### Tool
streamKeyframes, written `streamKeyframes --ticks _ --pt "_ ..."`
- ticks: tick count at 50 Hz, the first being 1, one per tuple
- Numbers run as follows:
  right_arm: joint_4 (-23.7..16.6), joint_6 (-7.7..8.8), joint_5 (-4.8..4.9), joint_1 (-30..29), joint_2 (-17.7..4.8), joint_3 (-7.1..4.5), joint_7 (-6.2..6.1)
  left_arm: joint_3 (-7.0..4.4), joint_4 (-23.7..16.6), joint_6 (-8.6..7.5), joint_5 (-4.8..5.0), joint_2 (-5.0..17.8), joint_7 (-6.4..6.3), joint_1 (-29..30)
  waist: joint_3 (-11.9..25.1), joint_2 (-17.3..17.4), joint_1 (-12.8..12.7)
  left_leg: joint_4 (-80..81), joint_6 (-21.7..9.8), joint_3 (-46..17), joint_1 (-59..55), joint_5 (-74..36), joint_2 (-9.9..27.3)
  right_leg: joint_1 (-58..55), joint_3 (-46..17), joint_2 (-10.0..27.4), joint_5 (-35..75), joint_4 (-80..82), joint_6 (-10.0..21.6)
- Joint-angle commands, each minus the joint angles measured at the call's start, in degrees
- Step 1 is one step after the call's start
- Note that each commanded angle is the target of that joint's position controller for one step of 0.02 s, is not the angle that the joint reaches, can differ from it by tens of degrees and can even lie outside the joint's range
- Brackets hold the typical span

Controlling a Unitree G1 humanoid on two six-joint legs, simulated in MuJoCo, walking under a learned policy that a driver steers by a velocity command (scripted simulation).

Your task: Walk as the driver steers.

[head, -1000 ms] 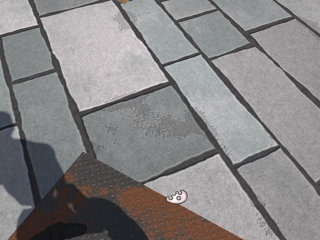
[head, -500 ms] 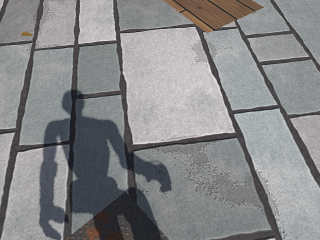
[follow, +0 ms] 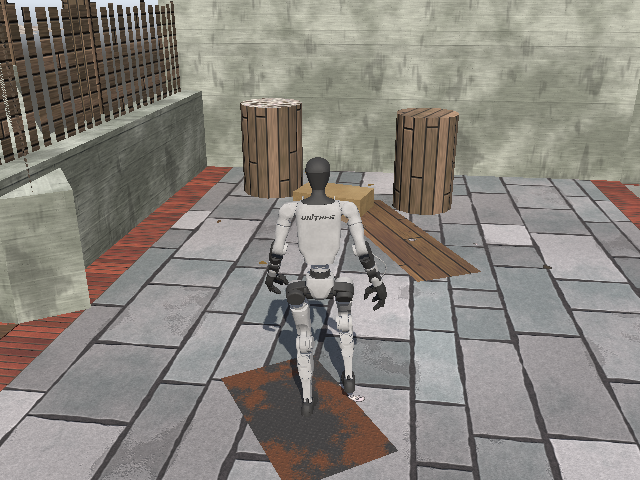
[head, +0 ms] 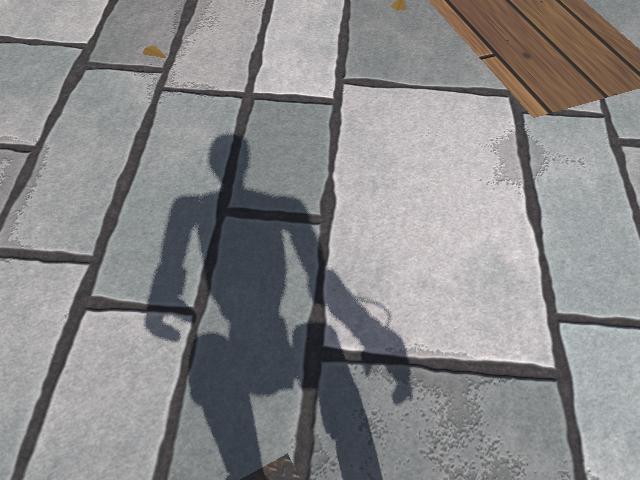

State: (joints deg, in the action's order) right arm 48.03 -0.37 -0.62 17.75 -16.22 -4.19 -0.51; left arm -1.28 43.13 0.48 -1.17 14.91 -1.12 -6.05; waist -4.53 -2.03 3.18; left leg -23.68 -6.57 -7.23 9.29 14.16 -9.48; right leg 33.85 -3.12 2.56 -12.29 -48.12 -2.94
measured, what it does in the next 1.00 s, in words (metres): steps on the spot: right foot, then left foot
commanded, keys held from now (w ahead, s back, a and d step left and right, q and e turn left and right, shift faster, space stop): q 0.10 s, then no key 0.16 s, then e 0.74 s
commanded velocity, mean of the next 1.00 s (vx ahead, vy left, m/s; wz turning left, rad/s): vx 0.02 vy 0.00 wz -0.11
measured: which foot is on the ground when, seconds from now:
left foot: down 0.00-0.12, up 0.14-0.48, down 0.50-0.86, up 0.88-1.00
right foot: up 0.00-0.10, down 0.12-0.52, up 0.54-0.84, down 0.86-1.00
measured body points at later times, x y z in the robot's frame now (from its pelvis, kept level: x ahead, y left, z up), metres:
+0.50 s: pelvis +0.05 -0.03 +0.00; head +0.07 -0.03 +0.45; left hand +0.10 +0.24 -0.13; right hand +0.19 -0.28 -0.13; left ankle +0.02 +0.07 -0.74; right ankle +0.12 -0.13 -0.74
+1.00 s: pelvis +0.03 -0.07 +0.00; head +0.06 -0.10 +0.45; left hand +0.20 +0.19 -0.10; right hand +0.07 -0.37 -0.13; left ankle +0.02 +0.07 -0.67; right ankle +0.01 -0.14 -0.74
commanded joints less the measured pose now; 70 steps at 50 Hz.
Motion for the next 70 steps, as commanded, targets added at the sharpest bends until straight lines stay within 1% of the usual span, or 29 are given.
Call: streamKeyframes --ticks 1,5,6,7,8,9,10,13,17,21,24,25,27,28,31,40,42,43,44,45,46,48,50,54,59,65,67,68,70 --pt "-3.13 -0.38 -0.54 2.63 -9.31 -2.3 -0.53 -1.24 -4.56 -0.95 0.48 6.25 -0.53 1.44 6.43 7.22 0.02 -2.71 -5.72 -13.22 -7.8 -47.18 16.88 -1.02 0.11 -2.22 -2.65 3.35 0.98" --pt "-5.33 -0.74 0.05 -3.46 -9.98 -2.52 -0.5 -1.39 -3.48 -2.15 0.61 7.39 -1.17 -5.39 5.69 7.96 -4.68 -8.17 -1.48 -17.38 -2.68 -38.37 13.34 -16.07 -0.64 -4.2 0.07 21.12 3.56" --pt "-6.42 -0.32 0.91 -5.12 -8.69 -2.06 -0.45 -1.8 -2.62 -2.83 -0.18 8.96 -1.67 -9.7 7.97 4.82 -6.7 -14.24 1.33 -15.13 1.61 -32.47 10.48 -25.52 -3.97 0.53 10.17 27.36 5.16" --pt "-7.56 0.0 1.03 -0.59 -4.13 -0.81 -0.58 -2.45 -3.48 -2.85 -0.38 13.61 -2.32 -10.93 12.58 -7.87 -4.1 -27.92 4.06 -5.82 7.82 -4.62 4.3 -34.67 -17.73 16.45 33.36 27.0 9.66" --pt "-6.54 -1.1 0.4 5.55 -6.26 -1.69 -1.01 -2.64 -3.29 -1.5 1.02 14.12 -1.72 -10.55 16.63 -15.7 -1.93 -36.12 5.2 0.52 14.46 28.03 -3.28 -35.56 -30.13 23.17 48.78 27.07 18.76" --pt "-4.36 -1.8 -1.2 5.7 -8.51 -1.99 -1.19 -1.94 -3.88 -0.89 1.42 10.42 -1.32 -9.33 13.22 -6.04 -1.44 -43.54 5.55 -1.1 16.03 24.74 0.54 -32.34 -26.9 21.78 41.7 27.43 19.75" --pt "-3.8 -2.27 -1.26 2.56 -8.54 -2.09 -0.77 -1.07 -4.32 -0.71 1.31 7.17 -1.24 -6.69 9.21 -1.73 -1.64 -44.7 6.05 -1.31 15.82 19.87 1.74 -27.69 -19.9 17.44 34.32 27.97 18.01" --pt "-4.17 -3.37 -0.25 0.06 -6.49 -1.29 0.51 -0.86 -4.3 -0.6 -0.21 7.02 -1.16 -2.79 5.91 -6.07 -1.12 -42.22 8.19 0.05 13.96 12.38 2.65 -22.32 -8.91 9.32 25.26 30.52 14.29" --pt "-2.99 -3.86 -0.27 -1.22 -3.0 0.89 0.38 0.15 -1.47 -1.63 0.0 5.58 -0.19 -4.1 7.57 -6.94 -1.29 -23.47 8.65 2.61 7.1 12.33 4.77 -22.49 -7.74 7.16 19.86 31.29 13.63" --pt "-2.64 -3.7 0.33 -4.43 -4.76 1.17 -1.05 -2.13 0.26 0.01 -0.04 11.25 1.08 -7.69 5.89 -8.95 -3.79 -11.39 7.37 6.15 4.98 10.75 4.58 -23.2 -14.4 7.23 12.81 30.72 14.33" --pt "-1.19 -1.95 0.28 -1.2 -4.49 1.42 -1.89 -2.85 0.28 1.07 0.78 11.16 1.24 -6.41 6.21 -6.39 -1.49 2.77 5.09 6.03 -2.71 1.18 5.38 -18.78 -16.49 5.95 9.79 28.59 11.07" --pt "-1.36 -1.22 -0.37 -1.12 -6.58 1.05 -2.24 -2.7 -0.06 1.02 1.14 9.83 1.2 -6.53 6.98 -3.35 -1.72 4.97 3.75 1.99 -7.22 1.08 9.65 -14.1 -15.7 4.44 5.32 26.83 8.65" --pt "-2.04 -1.11 -1.0 -4.44 -12.6 -0.48 -2.31 -2.14 -2.33 0.85 1.61 6.37 1.05 -3.85 3.31 15.09 -1.81 11.63 -5.57 -14.37 -0.4 -2.13 27.64 -6.69 0.19 -8.51 -13.67 9.1 4.71" --pt "-3.12 -0.81 -1.34 -6.6 -9.6 0.17 -2.15 -3.05 -1.31 1.28 0.49 8.63 0.74 -4.88 1.84 11.84 -2.22 11.16 -8.73 -13.23 2.84 -12.07 30.08 -7.38 0.65 -6.65 -19.18 -3.76 4.45" --pt "-4.45 -0.4 -0.71 -10.73 -5.31 1.47 -2.6 -3.94 1.41 2.7 0.07 7.87 1.13 -10.29 2.1 8.6 -6.05 7.25 -6.07 -1.79 0.79 -26.42 24.21 -6.24 0.35 -5.25 -14.77 -14.36 3.66" --pt "-3.19 -0.72 -0.86 -5.65 -10.28 -0.59 -1.15 -3.01 -2.51 3.4 1.25 6.09 3.16 -4.78 5.31 12.65 -1.22 -0.87 -4.11 4.1 -6.52 -31.76 25.26 -14.42 7.15 -4.53 -14.17 9.1 3.14" --pt "-3.25 -0.83 -0.23 -7.02 -10.62 -0.91 -0.95 -3.06 -2.01 2.69 0.82 5.79 2.77 -7.51 5.86 10.44 -3.9 -6.76 -0.97 7.06 -2.87 -26.55 24.01 -21.41 8.2 -5.55 -4.53 21.05 4.45" --pt "-2.82 -0.67 -0.34 -5.29 -9.93 -0.91 -0.82 -3.55 -1.88 1.9 0.1 7.73 2.22 -8.67 6.8 4.97 -4.84 -13.79 2.48 9.77 2.2 -17.1 21.92 -27.37 2.47 -3.59 2.86 28.14 5.56" --pt "-4.85 -0.88 -1.16 -3.51 -5.77 0.06 -0.51 -4.98 -2.71 0.97 -0.37 14.95 1.73 -10.12 7.93 -10.64 -3.56 -28.63 6.9 14.8 15.86 10.26 15.42 -35.5 -18.47 12.15 20.94 30.9 9.26" --pt "-7.8 -1.86 -0.74 -10.06 -4.55 0.83 -1.58 -6.36 -1.68 0.79 0.76 19.38 2.07 -14.76 7.83 -14.58 -7.59 -36.69 7.62 9.26 22.27 24.57 8.08 -31.99 -27.32 19.89 38.64 29.36 19.58" --pt "-7.31 -2.37 -0.79 -10.39 -6.3 0.55 -1.73 -5.78 -1.27 0.88 1.18 16.05 2.09 -14.97 6.43 -5.6 -6.84 -41.73 7.61 5.56 23.43 21.9 10.49 -32.25 -23.25 17.55 36.01 29.04 20.95" --pt "-5.76 -1.84 0.11 -9.46 -6.81 0.21 -1.1 -4.48 -2.61 1.62 0.91 11.44 1.35 -7.11 2.35 -2.34 -3.49 -39.72 7.66 4.33 23.29 12.67 12.02 -28.47 -15.6 9.98 26.58 29.79 16.88" --pt "-5.03 -1.76 -0.94 -7.56 -7.52 -0.06 -0.5 -4.18 -3.23 1.82 1.22 10.48 0.98 -5.65 4.64 -4.12 -2.95 -38.93 8.47 5.08 21.48 8.78 11.18 -29.52 -13.51 6.88 27.92 29.59 15.58" --pt "-4.58 -2.36 -0.35 -6.38 -5.93 0.33 -0.16 -3.98 -2.6 1.31 0.94 10.11 0.96 -7.32 6.63 -3.14 -3.48 -33.79 9.31 5.88 20.55 7.17 10.49 -30.98 -12.87 6.87 25.12 30.1 15.8" --pt "-2.96 -2.89 -0.21 -6.97 -3.52 1.53 -0.15 -1.41 -0.75 0.65 -0.63 6.09 0.16 -6.48 5.62 -4.42 -4.61 -19.33 7.92 6.31 9.41 6.56 10.92 -25.1 -10.36 6.81 14.47 32.49 14.57" --pt "-1.4 -1.43 0.1 -4.57 -5.04 1.61 -0.36 -2.03 1.42 1.01 0.28 10.63 -0.93 -4.78 3.06 -1.62 -2.13 -0.44 4.89 6.08 0.49 -1.93 8.85 -22.14 -10.1 7.77 15.06 26.07 12.18" --pt "-1.71 -0.15 -0.94 -3.05 -10.54 0.73 -0.67 -1.96 0.14 0.72 0.11 8.86 -1.03 -6.35 5.32 7.77 -4.35 3.28 1.75 -9.44 -2.83 -18.42 19.19 -19.21 -4.2 0.66 7.06 15.74 8.15" --pt "-1.25 -0.19 0.4 -4.02 -12.53 -0.18 -0.17 -1.61 0.08 1.27 0.5 6.69 -1.28 -4.86 3.35 14.17 -3.95 4.78 -4.93 -17.82 0.73 -26.76 25.32 -16.17 2.39 -6.95 -6.95 11.79 5.61" --pt "-1.31 0.01 -0.15 -2.5 -10.21 0.01 0.34 -1.92 0.01 1.71 0.42 7.42 -1.32 -2.67 3.47 12.24 -1.72 7.89 -9.9 -21.0 -0.39 -26.16 27.27 -11.24 0.39 -7.28 -19.7 -2.86 4.8"
Next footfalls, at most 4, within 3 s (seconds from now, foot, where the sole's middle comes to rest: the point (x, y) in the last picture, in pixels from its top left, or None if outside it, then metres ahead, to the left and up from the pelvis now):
0.12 right None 0.15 -0.12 -0.78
0.50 left None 0.06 0.07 -0.78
0.86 right None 0.05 -0.15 -0.78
1.32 left None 0.09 0.04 -0.78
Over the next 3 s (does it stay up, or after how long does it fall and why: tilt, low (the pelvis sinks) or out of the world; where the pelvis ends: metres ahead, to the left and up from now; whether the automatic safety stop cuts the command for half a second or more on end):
stays up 0.52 -0.04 0.00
